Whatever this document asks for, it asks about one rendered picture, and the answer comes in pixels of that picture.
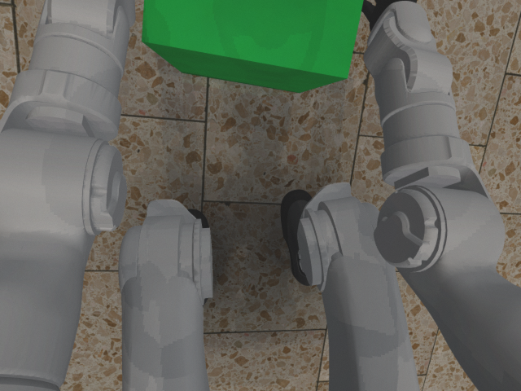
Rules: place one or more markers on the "robot right hand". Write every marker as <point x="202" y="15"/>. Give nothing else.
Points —
<point x="372" y="12"/>

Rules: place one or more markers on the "carton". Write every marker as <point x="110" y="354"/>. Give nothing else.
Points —
<point x="292" y="45"/>

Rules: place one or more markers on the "robot right shin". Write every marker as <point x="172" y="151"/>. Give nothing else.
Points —
<point x="336" y="191"/>

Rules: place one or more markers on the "robot left thigh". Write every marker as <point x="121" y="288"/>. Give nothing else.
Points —
<point x="162" y="308"/>

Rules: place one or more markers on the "robot left forearm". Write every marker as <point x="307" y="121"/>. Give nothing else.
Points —
<point x="73" y="79"/>

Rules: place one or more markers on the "robot left upper arm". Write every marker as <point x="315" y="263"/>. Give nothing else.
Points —
<point x="57" y="192"/>

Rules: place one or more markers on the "robot right upper arm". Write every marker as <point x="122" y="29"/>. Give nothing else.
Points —
<point x="446" y="244"/>

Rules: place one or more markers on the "robot right forearm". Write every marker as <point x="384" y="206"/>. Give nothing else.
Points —
<point x="412" y="86"/>

